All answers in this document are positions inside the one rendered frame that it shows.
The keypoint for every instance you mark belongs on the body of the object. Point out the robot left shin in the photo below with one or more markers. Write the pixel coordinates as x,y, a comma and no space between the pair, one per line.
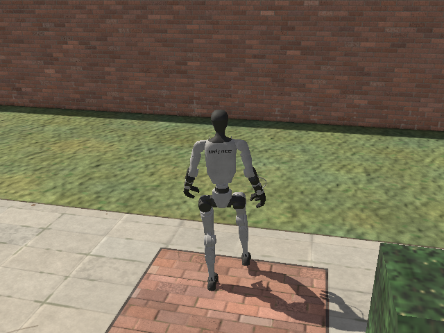
210,259

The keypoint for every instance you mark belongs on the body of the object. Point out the left robot forearm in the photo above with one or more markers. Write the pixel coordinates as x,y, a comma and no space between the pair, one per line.
188,181

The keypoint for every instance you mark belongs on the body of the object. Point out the left robot foot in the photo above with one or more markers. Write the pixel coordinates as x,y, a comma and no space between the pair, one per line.
212,284

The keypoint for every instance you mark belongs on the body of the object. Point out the right robot upper arm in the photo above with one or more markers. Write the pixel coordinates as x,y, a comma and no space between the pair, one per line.
242,146

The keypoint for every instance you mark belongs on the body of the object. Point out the robot left hand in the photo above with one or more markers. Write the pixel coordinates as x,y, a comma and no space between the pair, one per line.
193,188

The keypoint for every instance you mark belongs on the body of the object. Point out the right robot forearm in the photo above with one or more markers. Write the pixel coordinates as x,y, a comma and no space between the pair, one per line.
256,183

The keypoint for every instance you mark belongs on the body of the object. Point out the left robot upper arm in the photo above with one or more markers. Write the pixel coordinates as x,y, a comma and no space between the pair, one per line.
199,146

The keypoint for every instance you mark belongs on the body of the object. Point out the robot right hand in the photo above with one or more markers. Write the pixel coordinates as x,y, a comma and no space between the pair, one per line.
261,197

